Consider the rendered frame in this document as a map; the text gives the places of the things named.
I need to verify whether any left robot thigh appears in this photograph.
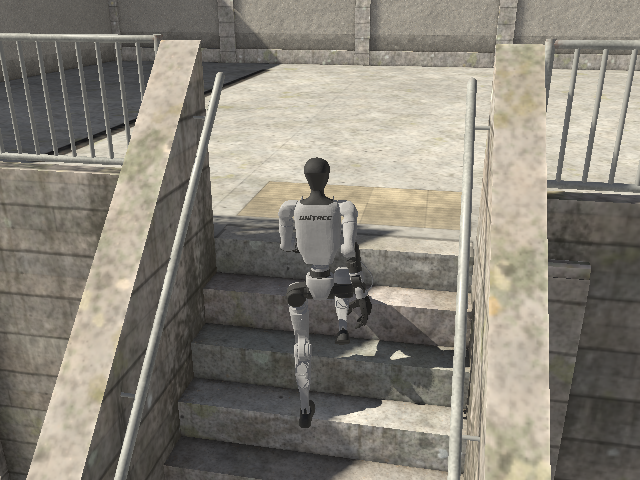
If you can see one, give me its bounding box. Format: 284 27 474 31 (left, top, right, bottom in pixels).
286 281 312 361

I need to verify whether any right robot upper arm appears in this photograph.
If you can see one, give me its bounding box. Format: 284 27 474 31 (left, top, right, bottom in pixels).
338 200 358 258

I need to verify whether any left robot upper arm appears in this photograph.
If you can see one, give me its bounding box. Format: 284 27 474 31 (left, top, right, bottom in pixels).
278 200 298 251

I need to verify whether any robot left forearm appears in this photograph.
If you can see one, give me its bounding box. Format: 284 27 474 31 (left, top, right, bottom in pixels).
279 239 298 252

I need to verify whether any robot right forearm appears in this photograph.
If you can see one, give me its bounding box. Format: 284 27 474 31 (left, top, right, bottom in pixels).
346 242 368 299

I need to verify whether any right robot hand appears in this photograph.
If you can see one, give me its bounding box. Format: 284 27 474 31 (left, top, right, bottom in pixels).
347 295 372 329

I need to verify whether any robot left foot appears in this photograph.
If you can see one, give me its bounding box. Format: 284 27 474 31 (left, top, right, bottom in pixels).
299 400 315 428

